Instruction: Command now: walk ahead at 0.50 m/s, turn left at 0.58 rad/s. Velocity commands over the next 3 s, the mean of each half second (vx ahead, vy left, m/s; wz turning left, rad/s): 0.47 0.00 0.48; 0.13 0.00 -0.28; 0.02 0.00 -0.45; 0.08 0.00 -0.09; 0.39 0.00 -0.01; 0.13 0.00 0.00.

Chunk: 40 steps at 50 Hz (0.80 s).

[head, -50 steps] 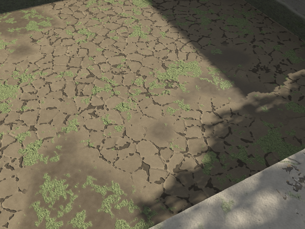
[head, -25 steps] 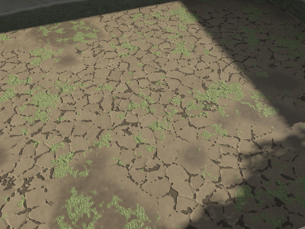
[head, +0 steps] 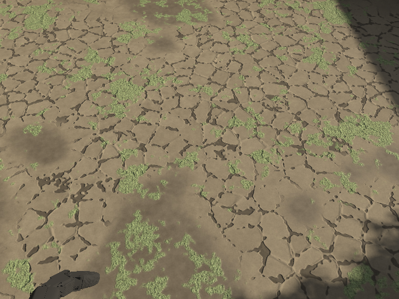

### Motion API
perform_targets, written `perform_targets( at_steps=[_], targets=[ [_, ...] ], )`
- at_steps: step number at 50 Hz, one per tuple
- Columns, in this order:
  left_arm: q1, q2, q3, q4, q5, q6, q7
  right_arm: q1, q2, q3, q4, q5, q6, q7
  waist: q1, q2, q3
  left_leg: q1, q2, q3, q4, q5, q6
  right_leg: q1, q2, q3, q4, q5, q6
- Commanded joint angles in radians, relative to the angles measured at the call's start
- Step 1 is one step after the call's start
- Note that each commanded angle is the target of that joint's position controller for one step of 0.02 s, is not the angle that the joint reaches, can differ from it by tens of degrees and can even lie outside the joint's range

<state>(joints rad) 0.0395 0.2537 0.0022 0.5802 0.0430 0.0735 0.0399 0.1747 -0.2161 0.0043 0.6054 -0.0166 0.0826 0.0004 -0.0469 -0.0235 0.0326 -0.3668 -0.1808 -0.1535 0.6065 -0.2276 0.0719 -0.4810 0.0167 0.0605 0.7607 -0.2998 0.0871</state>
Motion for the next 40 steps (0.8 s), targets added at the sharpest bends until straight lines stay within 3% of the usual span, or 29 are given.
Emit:
perform_targets(
  at_steps=[1,2,3,4,5,6,7,8,9,11,12,14,15,16,17,18,20,23,24,26,30,31,32,35,40],
  targets=[
    [0.051,0.009,-0.005,-0.047,-0.001,-0.028,-0.013,-0.146,-0.139,-0.042,-0.112,0.007,0.004,-0.009,0.059,0.069,-0.141,-0.036,0.221,-0.326,-0.157,0.104,0.087,0.299,0.011,-0.037,-0.203,0.064,-0.046],
    [0.105,0.001,-0.006,-0.032,0.01,-0.036,-0.011,-0.136,-0.122,-0.038,-0.112,0.019,0.004,-0.013,0.066,0.028,-0.164,-0.135,0.199,-0.306,-0.1,0.039,0.059,0.466,-0.034,-0.026,-0.216,0.113,-0.076],
    [0.087,0.061,0.012,-0.036,0.016,-0.045,-0.01,-0.098,-0.072,-0.026,-0.126,0.035,-0.001,-0.008,0.039,-0.136,-0.21,-0.284,0.111,-0.188,-0.021,-0.166,0.01,0.615,-0.132,0.071,-0.18,0.151,-0.128],
    [0.083,0.101,0.025,-0.053,0.012,-0.045,-0.013,-0.146,-0.073,-0.024,-0.145,0.036,-0.005,-0.005,0.093,-0.257,-0.182,-0.326,0.039,-0.052,0.124,-0.252,-0.023,0.546,-0.256,0.23,-0.293,0.117,-0.194],
    [0.096,0.119,0.027,-0.063,0.009,-0.047,-0.01,-0.2,-0.125,-0.042,-0.154,0.012,-0.011,-0.003,0.123,-0.211,-0.128,-0.317,0.048,-0.021,0.253,-0.26,-0.052,0.437,-0.332,0.328,-0.369,0.156,-0.247],
    [0.08,0.116,0.022,-0.069,0.005,-0.052,-0.009,-0.222,-0.148,-0.054,-0.155,0.007,-0.017,0.001,0.104,-0.13,-0.11,-0.272,0.07,-0.005,0.339,-0.232,-0.074,0.341,-0.352,0.336,-0.391,0.179,-0.274],
    [0.045,0.092,0.012,-0.075,-0.002,-0.06,-0.009,-0.213,-0.134,-0.051,-0.154,0.009,-0.02,0.006,0.075,-0.086,-0.106,-0.224,0.092,0.0,0.366,-0.188,-0.087,0.273,-0.338,0.294,-0.405,0.175,-0.265],
    [0.002,0.086,0.006,-0.081,-0.009,-0.072,-0.01,-0.203,-0.13,-0.052,-0.154,0.019,-0.018,0.011,0.045,-0.089,-0.1,-0.172,0.105,0.015,0.365,-0.153,-0.098,0.222,-0.308,0.235,-0.415,0.157,-0.244],
    [-0.026,0.075,0.001,-0.09,-0.008,-0.073,-0.014,-0.176,-0.122,-0.047,-0.139,0.019,-0.017,0.015,0.022,-0.082,-0.102,-0.108,0.116,0.038,0.34,-0.135,-0.098,0.179,-0.281,0.182,-0.418,0.146,-0.228],
    [-0.052,0.064,-0.003,-0.091,-0.005,-0.073,-0.025,-0.163,-0.094,-0.033,-0.131,0.01,-0.007,0.018,0.005,-0.103,-0.105,-0.004,0.121,0.084,0.231,-0.103,-0.092,0.137,-0.222,0.072,-0.392,0.139,-0.188],
    [-0.041,0.063,-0.002,-0.088,-0.018,-0.07,-0.032,-0.145,-0.099,-0.033,-0.114,0.004,-0.007,0.015,0.014,-0.097,-0.111,0.041,0.117,0.112,0.163,-0.099,-0.086,0.136,-0.205,0.044,-0.388,0.076,-0.181],
    [-0.037,0.053,-0.004,-0.091,-0.022,-0.055,-0.039,-0.136,-0.067,-0.018,-0.105,-0.013,-0.005,0.018,0.012,-0.076,-0.124,0.15,0.103,0.134,0.021,-0.073,-0.064,0.124,-0.169,-0.001,-0.34,-0.059,-0.149],
    [-0.03,0.044,-0.007,-0.092,-0.024,-0.047,-0.042,-0.119,-0.055,-0.01,-0.101,-0.023,-0.004,0.02,0.012,-0.038,-0.132,0.194,0.112,0.108,-0.011,-0.071,-0.048,0.111,-0.146,-0.023,-0.292,-0.091,-0.127],
    [-0.003,0.011,-0.017,-0.108,-0.023,-0.04,-0.047,-0.144,-0.092,-0.014,-0.11,-0.018,-0.003,0.02,0.047,0.082,-0.134,0.187,0.173,-0.013,-0.064,-0.116,-0.017,0.084,-0.077,-0.098,-0.214,-0.122,-0.087],
    [-0.036,-0.017,-0.031,-0.131,-0.017,-0.038,-0.056,-0.168,-0.16,-0.033,-0.124,0.021,0.001,0.025,0.021,0.244,-0.099,0.049,0.228,-0.181,-0.203,-0.329,0.018,0.097,-0.014,-0.179,-0.132,-0.112,-0.055],
    [-0.066,0.006,-0.024,-0.139,-0.021,-0.038,-0.058,-0.19,-0.174,-0.032,-0.136,0.028,0.006,0.025,0.012,0.272,-0.03,0.008,0.264,-0.27,-0.283,-0.383,0.036,0.066,-0.007,-0.16,-0.102,-0.086,-0.055],
    [-0.025,0.02,-0.014,-0.117,-0.026,-0.047,-0.068,-0.234,-0.179,-0.031,-0.136,0.027,-0.001,0.014,0.049,0.232,-0.052,0.016,0.269,-0.28,-0.295,-0.364,0.036,0.124,-0.01,-0.144,-0.138,-0.06,-0.059],
    [0.047,0.004,-0.019,-0.074,-0.017,-0.059,-0.07,-0.221,-0.135,-0.014,-0.117,0.021,-0.014,0.008,0.07,0.136,-0.101,0.031,0.227,-0.216,-0.273,-0.309,0.01,0.266,-0.024,-0.124,-0.219,-0.062,-0.081],
    [0.046,-0.013,-0.029,-0.073,-0.015,-0.055,-0.064,-0.225,-0.098,0.004,-0.115,0.013,-0.013,0.009,0.063,0.126,-0.081,0.009,0.21,-0.194,-0.276,-0.282,0.001,0.294,-0.046,-0.101,-0.261,-0.058,-0.086],
    [0.053,-0.013,-0.035,-0.053,-0.017,-0.053,-0.066,-0.226,-0.072,0.017,-0.109,0.008,-0.017,0.022,0.056,0.07,-0.059,0.011,0.191,-0.138,-0.263,-0.234,-0.02,0.31,-0.069,-0.062,-0.3,-0.056,-0.103],
    [0.037,0.014,-0.028,-0.026,-0.04,-0.052,-0.063,-0.187,-0.075,0.023,-0.078,-0.008,-0.028,0.022,0.018,-0.007,-0.044,0.107,0.194,-0.062,-0.249,-0.007,-0.049,0.292,-0.075,0.021,-0.368,0.078,-0.115],
    [0.039,0.03,-0.02,-0.024,-0.043,-0.052,-0.063,-0.182,-0.088,0.019,-0.075,-0.01,-0.03,0.016,0.017,-0.013,-0.053,0.127,0.194,-0.046,-0.232,0.038,-0.049,0.294,-0.071,0.03,-0.36,0.117,-0.118],
    [0.048,0.039,-0.016,-0.022,-0.035,-0.051,-0.062,-0.191,-0.07,0.024,-0.083,-0.007,-0.029,0.013,0.012,-0.016,-0.083,0.167,0.193,-0.029,-0.213,0.086,-0.048,0.287,-0.07,0.034,-0.35,0.163,-0.116],
    [0.056,0.055,0.001,-0.028,-0.043,-0.048,-0.059,-0.187,-0.079,0.014,-0.085,-0.005,-0.03,-0.001,0.022,0.004,-0.122,0.199,0.2,0.011,-0.149,0.206,-0.046,0.28,-0.049,0.045,-0.289,0.245,-0.119],
    [0.07,0.047,0.013,-0.055,-0.037,-0.019,-0.057,-0.167,-0.072,0.001,-0.09,-0.01,-0.025,-0.018,0.037,0.071,-0.16,0.217,0.236,0.065,-0.065,0.395,-0.017,0.234,-0.014,0.063,-0.173,0.237,-0.13]
  ],
)
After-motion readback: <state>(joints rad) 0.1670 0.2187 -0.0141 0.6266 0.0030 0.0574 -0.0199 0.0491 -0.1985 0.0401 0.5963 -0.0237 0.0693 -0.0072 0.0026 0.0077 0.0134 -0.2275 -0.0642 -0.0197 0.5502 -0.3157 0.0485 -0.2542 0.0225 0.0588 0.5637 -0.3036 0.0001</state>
